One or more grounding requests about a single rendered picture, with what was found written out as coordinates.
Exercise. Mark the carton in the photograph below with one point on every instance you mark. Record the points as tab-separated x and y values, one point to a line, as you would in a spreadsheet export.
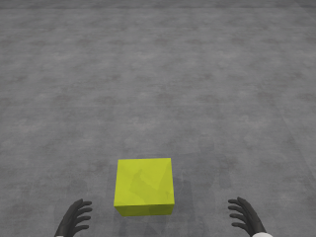
144	187

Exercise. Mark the left robot hand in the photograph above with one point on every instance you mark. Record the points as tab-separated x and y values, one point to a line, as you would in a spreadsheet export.
67	226

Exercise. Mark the right robot hand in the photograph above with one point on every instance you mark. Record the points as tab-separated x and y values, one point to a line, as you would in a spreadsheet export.
253	223

